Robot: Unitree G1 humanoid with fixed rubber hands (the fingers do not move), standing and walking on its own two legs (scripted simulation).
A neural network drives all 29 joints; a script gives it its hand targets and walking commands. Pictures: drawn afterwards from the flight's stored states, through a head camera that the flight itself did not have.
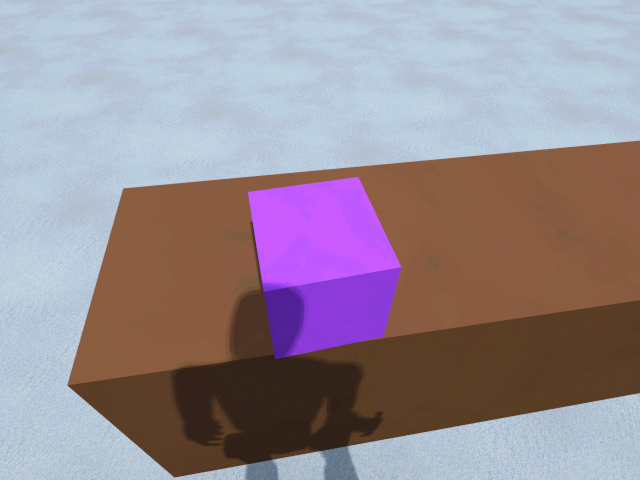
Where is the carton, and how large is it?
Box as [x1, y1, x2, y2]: [248, 177, 400, 358]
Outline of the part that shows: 357,177 248,192 275,358 379,337 383,335 400,265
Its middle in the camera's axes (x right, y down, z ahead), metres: -0.01 +0.04 +0.66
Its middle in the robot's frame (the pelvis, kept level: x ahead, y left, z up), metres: +0.47 +0.03 -0.04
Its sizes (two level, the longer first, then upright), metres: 0.209 0.193 0.195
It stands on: a pedestal, 0.64 m high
